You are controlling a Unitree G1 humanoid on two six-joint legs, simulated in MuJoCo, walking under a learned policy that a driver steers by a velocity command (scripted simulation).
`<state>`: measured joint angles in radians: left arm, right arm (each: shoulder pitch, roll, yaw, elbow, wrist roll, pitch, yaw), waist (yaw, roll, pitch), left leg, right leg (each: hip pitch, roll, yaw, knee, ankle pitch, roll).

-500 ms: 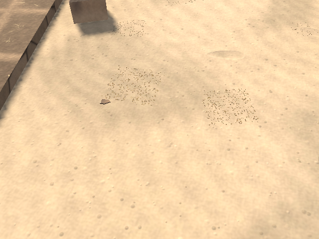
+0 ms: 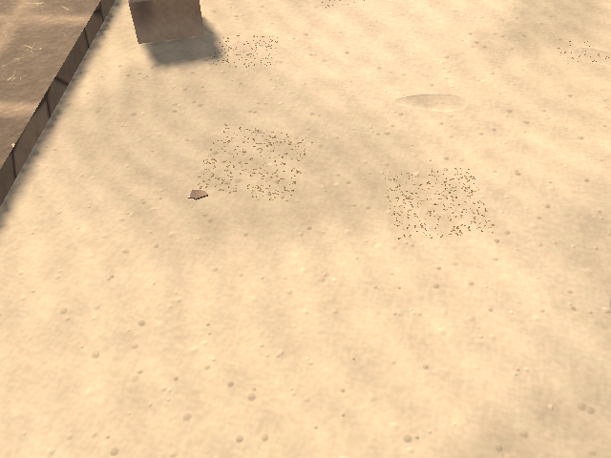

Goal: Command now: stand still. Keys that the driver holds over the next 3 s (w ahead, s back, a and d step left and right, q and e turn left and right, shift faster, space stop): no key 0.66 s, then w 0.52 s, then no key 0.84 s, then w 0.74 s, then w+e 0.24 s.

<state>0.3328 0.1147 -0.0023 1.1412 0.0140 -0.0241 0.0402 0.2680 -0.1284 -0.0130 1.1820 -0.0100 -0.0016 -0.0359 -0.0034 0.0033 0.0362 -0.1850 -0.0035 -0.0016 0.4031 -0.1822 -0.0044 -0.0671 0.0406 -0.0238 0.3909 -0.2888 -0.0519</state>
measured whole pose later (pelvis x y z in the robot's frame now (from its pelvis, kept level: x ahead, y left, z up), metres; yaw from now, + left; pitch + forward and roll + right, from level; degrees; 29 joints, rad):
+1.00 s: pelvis +0.08 +0.01 -0.01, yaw +0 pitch +0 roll +0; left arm 0.56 0.17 0.04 1.17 0.03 -0.06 0.03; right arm 0.15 -0.17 -0.05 1.01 -0.02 -0.04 0.02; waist 0.07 -0.03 0.03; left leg -0.45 0.03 0.07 0.72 -0.31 0.06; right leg 0.06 0.03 -0.01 0.30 -0.37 -0.05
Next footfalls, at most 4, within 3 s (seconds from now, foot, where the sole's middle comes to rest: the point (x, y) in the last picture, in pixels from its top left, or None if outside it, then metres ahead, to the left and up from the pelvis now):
1.06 left None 0.23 0.13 -0.78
1.52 right None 0.46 -0.02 -0.78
1.82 left None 0.38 0.18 -0.78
2.36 right None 0.53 -0.05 -0.78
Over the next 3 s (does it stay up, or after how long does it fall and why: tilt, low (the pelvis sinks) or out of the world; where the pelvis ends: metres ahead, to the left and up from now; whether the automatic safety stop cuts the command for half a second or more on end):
stays up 0.78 0.06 -0.01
